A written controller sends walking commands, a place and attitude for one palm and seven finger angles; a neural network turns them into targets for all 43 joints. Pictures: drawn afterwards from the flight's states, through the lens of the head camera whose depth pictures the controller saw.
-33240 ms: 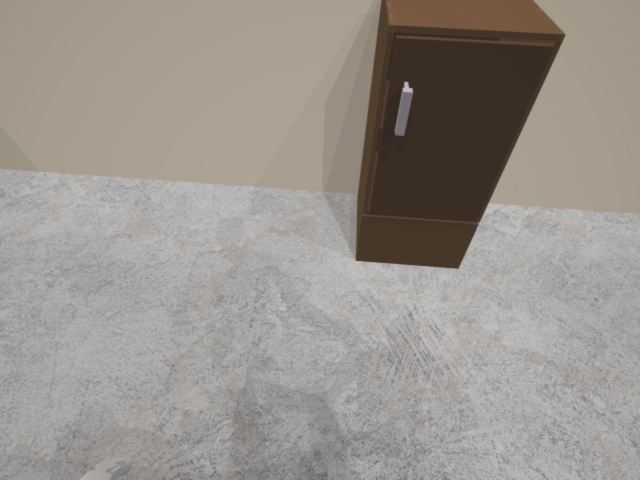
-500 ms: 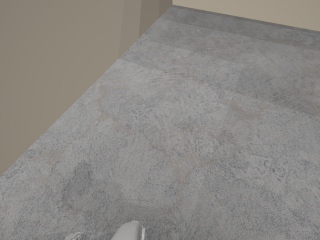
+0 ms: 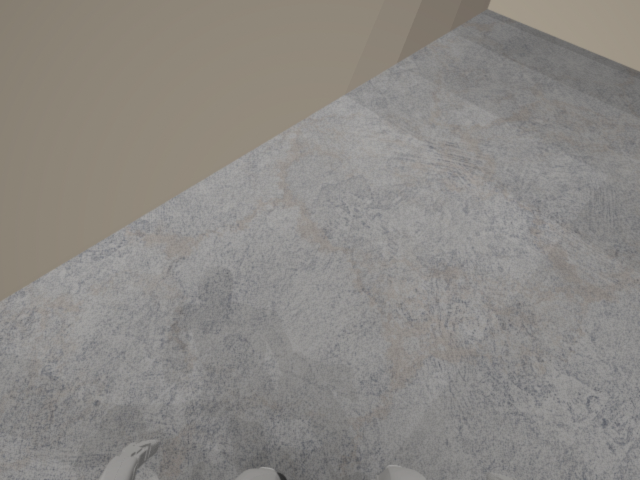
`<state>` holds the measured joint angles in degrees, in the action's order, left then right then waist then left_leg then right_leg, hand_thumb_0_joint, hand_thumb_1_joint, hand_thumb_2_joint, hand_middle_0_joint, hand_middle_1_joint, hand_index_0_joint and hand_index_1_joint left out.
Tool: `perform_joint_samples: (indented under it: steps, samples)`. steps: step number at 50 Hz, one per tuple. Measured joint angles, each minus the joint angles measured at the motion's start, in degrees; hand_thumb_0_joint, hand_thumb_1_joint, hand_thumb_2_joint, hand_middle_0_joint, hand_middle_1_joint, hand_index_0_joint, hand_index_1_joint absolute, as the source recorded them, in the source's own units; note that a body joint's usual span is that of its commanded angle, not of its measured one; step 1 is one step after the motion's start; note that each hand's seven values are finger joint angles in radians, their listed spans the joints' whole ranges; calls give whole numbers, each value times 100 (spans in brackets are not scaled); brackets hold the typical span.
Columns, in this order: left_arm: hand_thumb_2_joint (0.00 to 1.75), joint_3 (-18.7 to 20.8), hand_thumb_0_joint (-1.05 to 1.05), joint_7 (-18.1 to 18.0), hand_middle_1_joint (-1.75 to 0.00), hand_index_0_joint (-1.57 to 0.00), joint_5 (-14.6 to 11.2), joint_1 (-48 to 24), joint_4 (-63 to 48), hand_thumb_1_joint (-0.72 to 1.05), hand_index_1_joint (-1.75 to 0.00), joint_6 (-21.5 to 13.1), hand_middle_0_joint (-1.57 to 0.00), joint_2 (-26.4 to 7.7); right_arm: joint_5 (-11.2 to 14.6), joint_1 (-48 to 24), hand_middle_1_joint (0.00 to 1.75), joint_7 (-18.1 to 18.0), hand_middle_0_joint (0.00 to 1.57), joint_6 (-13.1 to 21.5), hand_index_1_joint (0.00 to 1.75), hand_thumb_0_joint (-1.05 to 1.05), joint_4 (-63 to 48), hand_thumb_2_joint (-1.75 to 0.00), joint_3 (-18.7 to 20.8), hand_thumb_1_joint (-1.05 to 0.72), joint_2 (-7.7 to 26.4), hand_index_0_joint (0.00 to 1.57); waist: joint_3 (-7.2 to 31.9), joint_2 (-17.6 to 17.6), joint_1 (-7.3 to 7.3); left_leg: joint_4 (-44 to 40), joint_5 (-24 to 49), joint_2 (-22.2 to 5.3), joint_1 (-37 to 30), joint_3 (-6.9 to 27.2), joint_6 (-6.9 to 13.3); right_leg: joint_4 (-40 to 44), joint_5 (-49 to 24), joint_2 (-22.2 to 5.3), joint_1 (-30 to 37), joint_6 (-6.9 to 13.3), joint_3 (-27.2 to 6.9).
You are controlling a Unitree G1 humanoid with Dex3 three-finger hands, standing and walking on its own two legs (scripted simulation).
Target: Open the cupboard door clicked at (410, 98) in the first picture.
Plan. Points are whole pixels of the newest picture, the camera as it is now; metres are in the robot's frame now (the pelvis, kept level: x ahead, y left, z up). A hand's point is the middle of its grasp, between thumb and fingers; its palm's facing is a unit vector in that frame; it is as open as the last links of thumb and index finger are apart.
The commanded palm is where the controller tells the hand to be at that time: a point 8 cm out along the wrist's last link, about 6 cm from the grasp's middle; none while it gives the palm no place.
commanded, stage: turn to face it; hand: left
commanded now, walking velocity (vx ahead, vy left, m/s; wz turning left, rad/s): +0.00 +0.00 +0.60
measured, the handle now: out of the picture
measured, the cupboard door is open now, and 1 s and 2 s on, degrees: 49 49 49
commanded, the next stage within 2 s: none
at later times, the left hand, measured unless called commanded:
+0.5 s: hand out of the picture +0.01 +0.20 -0.19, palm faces +0.31 -0.92 -0.22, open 7.4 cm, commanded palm none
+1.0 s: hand out of the picture -0.02 +0.15 -0.17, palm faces +0.59 -0.78 -0.21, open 7.4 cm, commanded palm none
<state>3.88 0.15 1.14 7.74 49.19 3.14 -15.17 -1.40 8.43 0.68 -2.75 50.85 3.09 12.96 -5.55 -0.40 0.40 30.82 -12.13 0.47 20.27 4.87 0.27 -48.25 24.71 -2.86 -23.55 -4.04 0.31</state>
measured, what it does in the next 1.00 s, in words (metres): steps on the spot, turning left: right foot, then left foot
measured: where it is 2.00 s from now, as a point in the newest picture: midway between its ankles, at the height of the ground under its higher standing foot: outside the picture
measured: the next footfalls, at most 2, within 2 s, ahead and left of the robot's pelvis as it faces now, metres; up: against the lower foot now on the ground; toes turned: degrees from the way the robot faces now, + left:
right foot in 0.08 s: +0.04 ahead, -0.16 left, +0.00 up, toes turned +2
left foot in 0.38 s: +0.05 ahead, +0.10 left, +0.00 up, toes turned +19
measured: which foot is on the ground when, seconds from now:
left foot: down 0.00-0.08, up 0.10-0.36, down 0.38-0.72, up 0.74-1.00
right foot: up 0.00-0.06, down 0.08-0.38, up 0.40-0.70, down 0.72-1.00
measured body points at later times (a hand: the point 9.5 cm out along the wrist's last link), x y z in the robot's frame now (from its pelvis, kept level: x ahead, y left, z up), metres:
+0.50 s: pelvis +0.01 -0.02 -0.01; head +0.06 +0.02 +0.43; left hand +0.00 +0.25 -0.17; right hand +0.20 -0.24 -0.13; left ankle +0.01 +0.09 -0.74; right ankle +0.01 -0.17 -0.67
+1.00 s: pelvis +0.04 -0.04 -0.01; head +0.08 +0.01 +0.44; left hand -0.05 +0.20 -0.16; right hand +0.29 -0.19 -0.14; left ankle -0.01 +0.06 -0.73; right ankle +0.09 -0.17 -0.74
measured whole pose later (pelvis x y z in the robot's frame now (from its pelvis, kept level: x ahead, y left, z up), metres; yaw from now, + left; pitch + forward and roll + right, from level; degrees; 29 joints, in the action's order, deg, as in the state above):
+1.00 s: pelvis +0.04 -0.04 -0.01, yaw +37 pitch +1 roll +1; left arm 2.2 -0.2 1.5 12.8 49.5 1.0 -12.3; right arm -0.4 6.9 2.1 -3.7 51.0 4.1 14.1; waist -6.5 3.2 0.4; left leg 37.7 -19.8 -0.1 19.9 -4.7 -2.5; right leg -34.2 21.7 -8.8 -12.3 -2.7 10.1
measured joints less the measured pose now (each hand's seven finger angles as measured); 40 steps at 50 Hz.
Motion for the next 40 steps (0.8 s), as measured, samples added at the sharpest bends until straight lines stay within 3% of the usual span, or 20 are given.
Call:
perform_joint_samples:
  steps: [3, 4, 6, 8, 10, 16, 19, 22, 26, 31, 35, 36, 38, 40]
  samples:
    - [90, -19, 1, -6, -30, -19, -10, 21, -110, 91, -30, -92, -20, 4, 27, 99, 30, 9, 21, -65, 30, 0, 4, -90, 60, -91, 17, 20, 97, -69, 42, 201, -70, 80, 165, 213, -129, 1233, -387, 113, 564, 69, 59]
    - [90, -22, 1, -17, -30, -19, 13, 76, -160, 91, -30, -156, -20, -23, 54, 136, 30, 15, 21, -88, 30, 0, 0, -90, 86, -91, 12, 20, 167, 12, 15, 438, -327, 162, 307, 183, -143, 1640, -427, 48, 705, 195, 1]
    - [90, -63, 1, -67, -30, -19, 41, 81, -124, 91, -30, -195, -20, 108, 63, 74, 30, 24, 21, -141, 30, 0, 65, -90, 162, -91, 126, 20, 83, -142, 29, 1523, -1205, 150, 656, 110, -160, 1483, -504, 55, 692, 304, 136]
    - [90, -122, 1, -86, -30, -20, 38, 153, -95, 91, -30, -188, -20, 231, 51, 60, 30, 46, 21, -173, 30, 1, 99, -90, 213, -91, 209, 20, 28, -196, 86, 2586, -1413, 122, 934, -123, -215, 1561, -580, -31, 844, 317, 305]
    - [90, -155, 1, -102, -30, -20, 32, 243, -64, 91, -30, -180, -20, 295, 63, 47, 30, 72, 21, -194, 30, 1, 126, -90, 219, -91, 216, 20, -6, -104, 117, 3032, -1425, 36, 991, -408, -302, 1712, -631, -149, 1013, 308, 426]
    - [90, -194, 1, -61, -30, -20, 52, 426, 15, 90, -30, -225, -21, 320, 106, -79, 30, 130, 20, -162, 30, 1, 99, -90, 129, -91, 123, 20, -131, 305, 35, 1472, -1258, -92, 319, -922, -347, 1686, -493, -473, 1218, 229, 797]
    - [90, -177, 1, -19, -30, -20, 13, 568, 53, 90, -30, -197, -21, 276, 91, -135, 30, 149, 20, -57, 30, 1, -16, -90, 85, -91, 158, 20, -95, 329, 12, 359, -288, -81, -147, -942, -163, 1070, -162, -566, 1010, 125, 995]
    - [90, -114, 1, -39, -30, -20, -10, 446, 175, 90, -30, 13, -21, 120, 49, -203, 30, 95, 20, 75, 30, 0, -79, -90, 56, -91, 80, 20, -141, 443, 1, 694, -433, 22, 71, -793, 160, -604, 706, -429, 298, -12, 521]
    - [90, -29, 1, -33, -30, -20, 2, 244, 210, 91, -30, 101, -21, 32, 15, -100, 30, -13, 21, 89, 30, 0, -97, -90, 10, -91, 32, 20, -97, 318, -9, 413, -350, 29, 28, -480, 116, -1363, 396, -185, -248, -36, 227]
    - [90, -5, 1, -4, -30, -19, -12, 70, 44, 91, -30, 34, -20, 20, -5, 14, 30, -31, 21, 36, 30, 0, -19, -90, 3, -91, 33, 20, -42, 83, 3, 56, -93, 45, -54, -108, 43, -423, 145, -37, -135, -9, 63]
    - [90, -23, 1, -8, -30, -19, -24, 54, -94, 91, -30, -77, -20, 24, 22, 107, 30, -12, 21, -56, 30, 0, 15, -90, 57, -91, 44, 20, 65, -61, 40, 221, -141, 104, 85, 198, -105, 1096, -361, 113, 504, 64, 85]
    - [90, -25, 1, -15, -30, -19, -3, 104, -152, 91, -30, -132, -20, -4, 46, 145, 30, -4, 21, -83, 30, 0, 6, -90, 78, -91, 35, 20, 135, -4, 23, 416, -304, 173, 210, 194, -114, 1555, -522, 62, 666, 165, 52]
    - [90, -52, 1, -64, -30, -19, 34, 107, -138, 91, -30, -180, -20, 93, 62, 88, 30, 14, 21, -139, 30, 0, 69, -90, 147, -91, 116, 20, 75, -118, 18, 1435, -1167, 180, 548, 128, -142, 1432, -623, 48, 669, 291, 193]
    - [90, -98, 1, -93, -30, -20, 41, 173, -121, 91, -30, -170, -20, 206, 52, 75, 30, 46, 21, -182, 30, 1, 97, -90, 204, -91, 184, 20, 46, -160, 50, 2502, -1433, 168, 838, -94, -174, 1497, -587, -46, 817, 325, 363]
